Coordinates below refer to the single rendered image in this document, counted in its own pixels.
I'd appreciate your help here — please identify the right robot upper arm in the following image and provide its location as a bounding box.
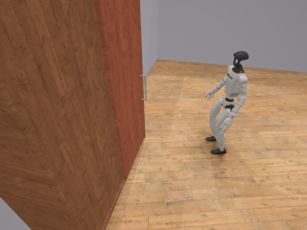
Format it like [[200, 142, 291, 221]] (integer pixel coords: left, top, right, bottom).
[[223, 65, 234, 83]]

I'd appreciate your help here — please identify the robot right foot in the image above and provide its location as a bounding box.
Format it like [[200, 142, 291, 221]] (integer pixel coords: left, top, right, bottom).
[[205, 135, 216, 142]]

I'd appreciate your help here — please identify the robot right forearm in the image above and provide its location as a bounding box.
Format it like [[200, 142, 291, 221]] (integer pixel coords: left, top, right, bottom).
[[212, 80, 225, 93]]

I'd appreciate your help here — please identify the handle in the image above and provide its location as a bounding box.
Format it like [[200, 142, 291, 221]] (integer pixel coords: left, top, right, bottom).
[[140, 75, 147, 101]]

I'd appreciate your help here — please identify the left robot upper arm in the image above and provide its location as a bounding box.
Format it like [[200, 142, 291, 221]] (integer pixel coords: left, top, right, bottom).
[[237, 74, 248, 101]]

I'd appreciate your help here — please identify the wardrobe door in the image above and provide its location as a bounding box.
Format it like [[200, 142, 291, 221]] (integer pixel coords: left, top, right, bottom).
[[94, 0, 145, 180], [0, 0, 124, 230]]

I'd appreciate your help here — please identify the robot right shin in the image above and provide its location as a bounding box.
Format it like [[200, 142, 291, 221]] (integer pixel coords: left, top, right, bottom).
[[209, 122, 216, 138]]

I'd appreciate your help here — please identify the robot left forearm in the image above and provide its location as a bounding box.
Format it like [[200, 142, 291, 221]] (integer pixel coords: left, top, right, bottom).
[[228, 96, 246, 119]]

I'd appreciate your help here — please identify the robot left hand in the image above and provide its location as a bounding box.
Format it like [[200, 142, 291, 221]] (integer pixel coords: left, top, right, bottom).
[[219, 117, 233, 132]]

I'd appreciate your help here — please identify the robot right hand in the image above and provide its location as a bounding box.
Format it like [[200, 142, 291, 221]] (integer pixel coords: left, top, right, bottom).
[[203, 90, 215, 100]]

